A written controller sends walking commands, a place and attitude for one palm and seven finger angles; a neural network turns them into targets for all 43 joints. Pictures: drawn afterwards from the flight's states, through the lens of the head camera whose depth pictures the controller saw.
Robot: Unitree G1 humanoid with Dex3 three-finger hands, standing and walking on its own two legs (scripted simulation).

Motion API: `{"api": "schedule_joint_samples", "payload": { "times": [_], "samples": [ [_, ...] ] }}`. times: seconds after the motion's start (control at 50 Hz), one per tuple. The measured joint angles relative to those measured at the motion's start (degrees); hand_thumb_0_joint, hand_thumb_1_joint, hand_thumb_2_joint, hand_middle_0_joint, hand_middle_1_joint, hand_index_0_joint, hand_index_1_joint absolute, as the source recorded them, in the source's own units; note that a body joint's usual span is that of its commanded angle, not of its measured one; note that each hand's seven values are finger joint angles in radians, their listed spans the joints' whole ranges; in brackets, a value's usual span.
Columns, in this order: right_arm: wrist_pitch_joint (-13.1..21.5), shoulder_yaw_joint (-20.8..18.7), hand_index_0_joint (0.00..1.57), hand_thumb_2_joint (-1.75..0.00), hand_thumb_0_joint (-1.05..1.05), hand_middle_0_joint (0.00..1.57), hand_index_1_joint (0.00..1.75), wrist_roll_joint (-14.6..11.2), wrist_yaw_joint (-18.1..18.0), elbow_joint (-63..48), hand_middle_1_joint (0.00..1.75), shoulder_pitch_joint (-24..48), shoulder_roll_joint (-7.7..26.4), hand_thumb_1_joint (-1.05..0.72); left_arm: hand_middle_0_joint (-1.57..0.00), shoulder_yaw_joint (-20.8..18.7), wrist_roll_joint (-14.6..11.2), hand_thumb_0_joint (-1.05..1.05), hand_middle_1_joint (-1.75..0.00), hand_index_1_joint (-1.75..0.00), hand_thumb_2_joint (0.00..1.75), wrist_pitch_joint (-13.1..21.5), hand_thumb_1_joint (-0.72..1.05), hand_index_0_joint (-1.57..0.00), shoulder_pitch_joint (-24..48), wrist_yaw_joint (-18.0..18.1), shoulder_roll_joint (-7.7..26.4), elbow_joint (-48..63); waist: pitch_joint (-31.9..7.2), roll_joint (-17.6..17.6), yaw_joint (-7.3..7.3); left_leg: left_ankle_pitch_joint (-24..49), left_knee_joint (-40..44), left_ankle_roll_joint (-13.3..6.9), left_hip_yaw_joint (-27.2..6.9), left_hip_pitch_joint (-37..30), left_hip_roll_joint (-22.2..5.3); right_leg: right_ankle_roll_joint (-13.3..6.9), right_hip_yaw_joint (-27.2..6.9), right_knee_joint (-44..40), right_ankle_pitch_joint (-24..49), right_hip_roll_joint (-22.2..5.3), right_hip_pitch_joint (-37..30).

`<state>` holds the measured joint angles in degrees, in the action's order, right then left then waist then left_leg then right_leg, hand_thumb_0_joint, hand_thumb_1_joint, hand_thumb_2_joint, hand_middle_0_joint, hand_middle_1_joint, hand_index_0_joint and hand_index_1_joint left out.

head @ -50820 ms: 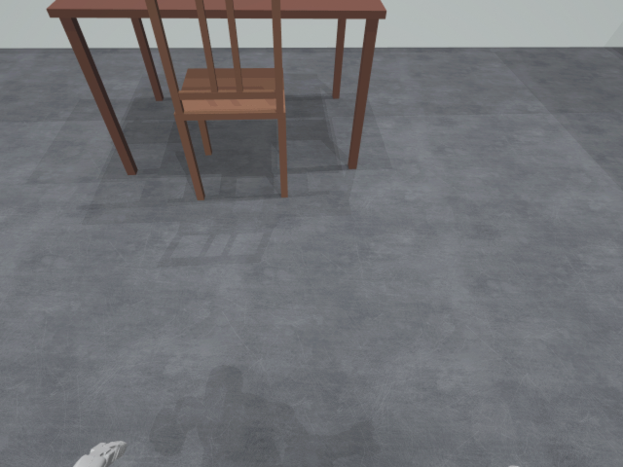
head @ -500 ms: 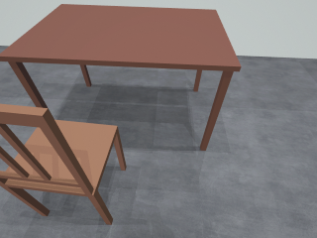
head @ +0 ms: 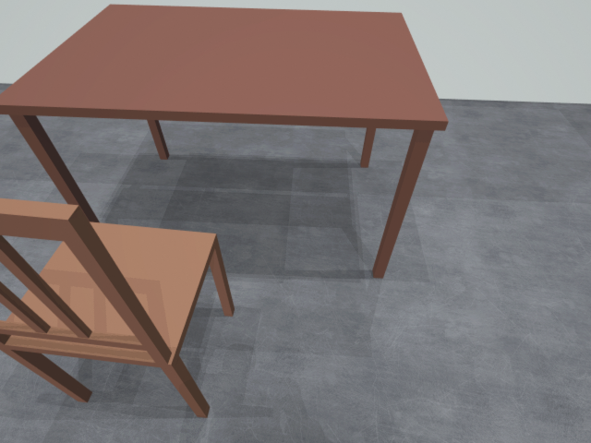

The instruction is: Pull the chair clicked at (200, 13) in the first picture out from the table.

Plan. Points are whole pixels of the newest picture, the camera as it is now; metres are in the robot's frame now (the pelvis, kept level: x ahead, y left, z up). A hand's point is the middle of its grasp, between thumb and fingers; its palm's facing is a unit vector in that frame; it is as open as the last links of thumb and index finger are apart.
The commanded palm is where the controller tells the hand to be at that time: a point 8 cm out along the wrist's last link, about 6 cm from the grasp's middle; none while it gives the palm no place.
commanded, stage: look again from close up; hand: left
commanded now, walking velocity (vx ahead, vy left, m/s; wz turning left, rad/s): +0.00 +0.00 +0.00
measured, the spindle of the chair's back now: out of the picture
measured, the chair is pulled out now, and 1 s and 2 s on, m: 0.34 0.34 0.34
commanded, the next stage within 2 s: shuffle to correct the standing spot in 1.58 s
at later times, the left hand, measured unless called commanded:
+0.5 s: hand out of the picture +0.01 +0.18 -0.17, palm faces +0.02 -0.98 -0.21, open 7.3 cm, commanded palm none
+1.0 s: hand out of the picture +0.02 +0.18 -0.17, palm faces +0.02 -0.97 -0.23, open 7.3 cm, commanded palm none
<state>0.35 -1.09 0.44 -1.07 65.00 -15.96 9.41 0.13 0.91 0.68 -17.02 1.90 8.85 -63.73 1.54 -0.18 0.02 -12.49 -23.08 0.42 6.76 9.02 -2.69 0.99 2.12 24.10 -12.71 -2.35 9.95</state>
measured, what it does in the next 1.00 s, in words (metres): stands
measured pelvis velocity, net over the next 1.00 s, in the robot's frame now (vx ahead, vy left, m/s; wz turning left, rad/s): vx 0.01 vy -0.01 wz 0.01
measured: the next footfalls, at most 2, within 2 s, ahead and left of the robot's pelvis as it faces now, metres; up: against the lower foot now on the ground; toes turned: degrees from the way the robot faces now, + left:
none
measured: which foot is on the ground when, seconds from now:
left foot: down 0.00-1.00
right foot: down 0.00-1.00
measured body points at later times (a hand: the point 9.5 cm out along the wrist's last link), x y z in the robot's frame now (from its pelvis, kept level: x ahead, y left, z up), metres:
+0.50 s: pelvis +0.01 +0.00 +0.00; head +0.02 -0.01 +0.45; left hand +0.01 +0.23 -0.16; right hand +0.01 -0.24 -0.16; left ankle +0.00 +0.12 -0.74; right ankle +0.00 -0.13 -0.74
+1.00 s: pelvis +0.01 -0.01 +0.00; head +0.02 -0.01 +0.45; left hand +0.02 +0.23 -0.15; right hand +0.03 -0.25 -0.16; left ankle +0.00 +0.12 -0.74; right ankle +0.00 -0.13 -0.74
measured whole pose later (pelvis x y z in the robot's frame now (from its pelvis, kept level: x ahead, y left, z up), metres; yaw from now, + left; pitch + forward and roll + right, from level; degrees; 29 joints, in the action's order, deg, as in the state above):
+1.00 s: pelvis +0.01 -0.01 +0.00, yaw +0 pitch -1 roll +0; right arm 0.5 -0.7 0.6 -1.1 65.1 -14.0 11.2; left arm -0.1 0.9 0.9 -15.1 1.5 10.5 -64.0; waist 1.3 -0.3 0.1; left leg -12.4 -21.2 1.2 6.2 7.4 -3.1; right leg 0.4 2.8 22.5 -13.1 -1.8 8.3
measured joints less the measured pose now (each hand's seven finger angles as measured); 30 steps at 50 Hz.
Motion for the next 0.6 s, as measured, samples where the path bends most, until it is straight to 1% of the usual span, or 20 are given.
{"api": "schedule_joint_samples", "payload": {
  "times": [0.6],
  "samples": [
    [0.09, 0.22, 0.2, -0.9, 0.0, 0.2, 0.3, 0.11, -0.01, 0.08, 0.29, 1.44, 1.12, -0.91, -0.2, -0.13, -0.03, 0.01, -0.3, -0.3, 0.9, 0.07, 0.91, -0.2, 1.21, -0.27, 1.14, -0.22, 0.1, -0.1, 0.09, -0.06, 1.15, 0.46, -0.26, -0.91, -0.25, -0.33, 0.29, -0.93, -0.31, 0.33, -0.89]
  ]
}}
